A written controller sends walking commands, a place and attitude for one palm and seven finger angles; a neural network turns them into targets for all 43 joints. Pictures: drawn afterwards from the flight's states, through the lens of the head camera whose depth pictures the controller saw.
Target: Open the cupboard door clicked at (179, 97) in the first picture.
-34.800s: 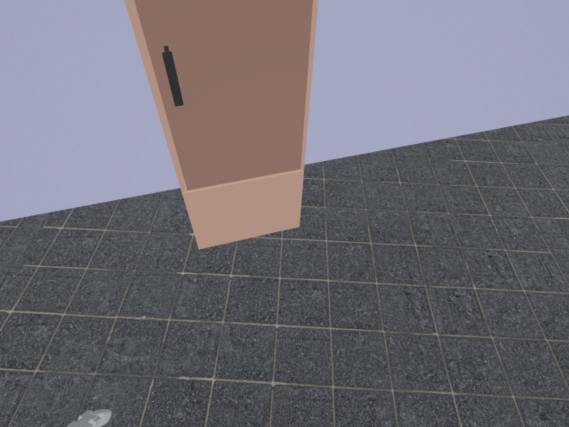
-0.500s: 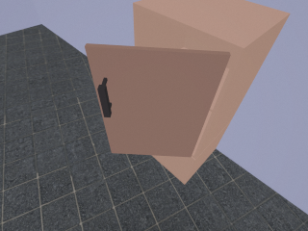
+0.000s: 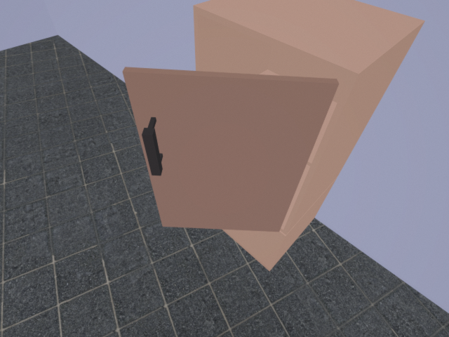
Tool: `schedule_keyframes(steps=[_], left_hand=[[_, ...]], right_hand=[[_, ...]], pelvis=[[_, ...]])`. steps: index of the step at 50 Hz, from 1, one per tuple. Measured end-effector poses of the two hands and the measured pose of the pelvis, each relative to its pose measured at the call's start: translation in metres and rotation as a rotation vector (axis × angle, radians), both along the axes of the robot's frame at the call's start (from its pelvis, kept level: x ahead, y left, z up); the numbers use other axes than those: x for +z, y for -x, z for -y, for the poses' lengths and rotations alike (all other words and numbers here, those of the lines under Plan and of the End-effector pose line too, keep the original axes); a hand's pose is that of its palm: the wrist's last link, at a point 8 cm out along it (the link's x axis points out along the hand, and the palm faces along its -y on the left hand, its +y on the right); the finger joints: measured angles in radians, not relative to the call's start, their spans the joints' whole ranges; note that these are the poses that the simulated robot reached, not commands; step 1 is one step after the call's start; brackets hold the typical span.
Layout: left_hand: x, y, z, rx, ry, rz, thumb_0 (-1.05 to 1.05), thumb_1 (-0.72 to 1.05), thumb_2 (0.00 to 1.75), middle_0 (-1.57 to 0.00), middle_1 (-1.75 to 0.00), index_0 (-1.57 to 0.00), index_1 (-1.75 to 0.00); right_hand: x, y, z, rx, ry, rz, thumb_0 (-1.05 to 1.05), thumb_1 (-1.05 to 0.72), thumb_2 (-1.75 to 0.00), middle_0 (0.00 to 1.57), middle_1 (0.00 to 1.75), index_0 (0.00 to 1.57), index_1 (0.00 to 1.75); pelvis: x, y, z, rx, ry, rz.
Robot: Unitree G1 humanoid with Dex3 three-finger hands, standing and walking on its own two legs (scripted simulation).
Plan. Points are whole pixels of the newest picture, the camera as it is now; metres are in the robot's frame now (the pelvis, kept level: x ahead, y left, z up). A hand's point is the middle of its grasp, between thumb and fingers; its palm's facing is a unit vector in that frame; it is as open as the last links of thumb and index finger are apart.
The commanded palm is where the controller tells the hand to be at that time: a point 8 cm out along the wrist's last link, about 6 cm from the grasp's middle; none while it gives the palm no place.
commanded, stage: look again from close up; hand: left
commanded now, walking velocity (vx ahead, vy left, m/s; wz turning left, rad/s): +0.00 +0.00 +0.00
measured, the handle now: (154, 146) +0.50 +0.20 +0.03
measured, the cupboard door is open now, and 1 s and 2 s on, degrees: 42 42 42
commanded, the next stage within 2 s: raise the hand with hooked fingers in 0.44 s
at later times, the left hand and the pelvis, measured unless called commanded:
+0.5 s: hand out of the picture +0.01 +0.18 -0.18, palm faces +0.00 -0.98 -0.20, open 7.4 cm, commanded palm none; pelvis +0.00 +0.00 +0.00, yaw +0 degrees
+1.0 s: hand (122, 332) +0.14 +0.18 -0.06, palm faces +0.12 -0.99 -0.02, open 8.8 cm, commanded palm +0.14 +0.24 -0.04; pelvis -0.05 -0.05 -0.09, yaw +3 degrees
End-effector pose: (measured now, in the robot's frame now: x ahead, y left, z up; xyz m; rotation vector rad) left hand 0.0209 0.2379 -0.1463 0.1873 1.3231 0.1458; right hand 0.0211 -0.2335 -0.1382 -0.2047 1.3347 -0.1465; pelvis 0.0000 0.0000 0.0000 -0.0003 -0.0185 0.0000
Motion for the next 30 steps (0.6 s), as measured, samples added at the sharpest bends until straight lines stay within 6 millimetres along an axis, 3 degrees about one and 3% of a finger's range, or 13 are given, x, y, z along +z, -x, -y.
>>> schedule_keyframes(steps=[28, 30], left_hand=[[-0.002, 0.019, 0.013, 0.01, 0.015, -0.038, 0.0, 0.91, 0.89, -0.2, -0.3, -0.2, -0.3], [0.017, -0.008, 0.009, 0.101, 0.013, 0.146, 0.01, 0.9, 0.89, -0.2, -0.31, -0.2, -0.3]], right_hand=[[0.001, 0.0, 0.002, -0.003, -0.004, 0.001, 0.0, -0.91, -0.9, 0.2, 0.3, 0.2, 0.3], [0.005, -0.009, 0.003, -0.001, 0.004, 0.101, 0.01, -0.91, -0.9, 0.2, 0.3, 0.2, 0.3]], pelvis=[[0.001, 0.002, 0.004, 0.0, 0.004, -0.003], [-0.001, 0.005, 0.005, 0.006, 0.0, -0.005]])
